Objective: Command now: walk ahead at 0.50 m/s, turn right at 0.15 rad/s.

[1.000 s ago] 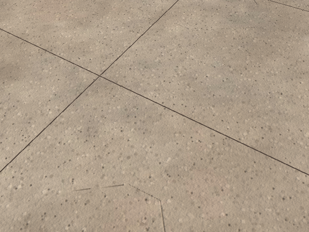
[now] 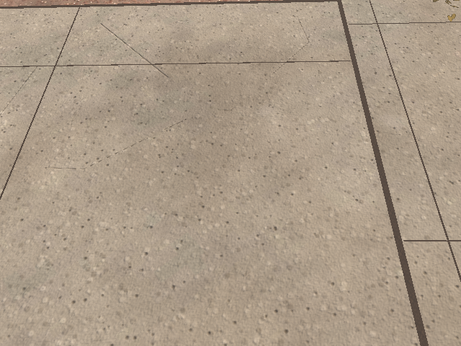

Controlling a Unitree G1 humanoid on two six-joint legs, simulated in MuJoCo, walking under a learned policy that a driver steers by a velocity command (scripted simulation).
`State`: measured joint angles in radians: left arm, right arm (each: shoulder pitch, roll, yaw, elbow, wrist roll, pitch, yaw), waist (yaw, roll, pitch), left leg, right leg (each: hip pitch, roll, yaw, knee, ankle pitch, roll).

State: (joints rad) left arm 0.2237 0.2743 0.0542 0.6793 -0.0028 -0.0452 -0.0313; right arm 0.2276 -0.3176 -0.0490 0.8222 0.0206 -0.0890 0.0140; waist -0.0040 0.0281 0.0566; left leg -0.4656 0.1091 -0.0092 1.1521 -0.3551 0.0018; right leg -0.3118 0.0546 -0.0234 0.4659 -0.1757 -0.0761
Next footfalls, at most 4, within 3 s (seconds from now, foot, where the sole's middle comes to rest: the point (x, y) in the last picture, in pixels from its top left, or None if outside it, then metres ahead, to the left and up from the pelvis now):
0.36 left None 0.39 0.16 -0.77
0.88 right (275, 269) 0.68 -0.08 -0.77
1.40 left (174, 217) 0.88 0.25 -0.77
1.88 right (188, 140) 1.23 0.22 -0.77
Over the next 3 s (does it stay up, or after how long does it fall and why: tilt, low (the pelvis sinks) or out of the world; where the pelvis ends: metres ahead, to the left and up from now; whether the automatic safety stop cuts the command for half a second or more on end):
stays up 1.52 0.59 -0.01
